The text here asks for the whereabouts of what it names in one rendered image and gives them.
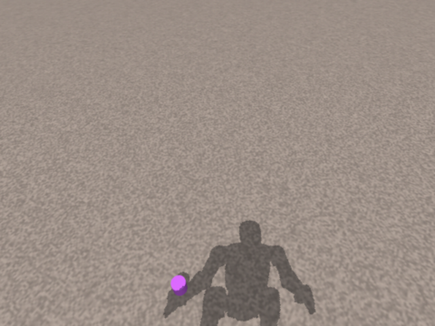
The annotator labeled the tin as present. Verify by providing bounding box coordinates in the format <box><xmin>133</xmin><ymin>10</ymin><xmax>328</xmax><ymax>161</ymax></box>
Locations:
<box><xmin>171</xmin><ymin>275</ymin><xmax>188</xmax><ymax>296</ymax></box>

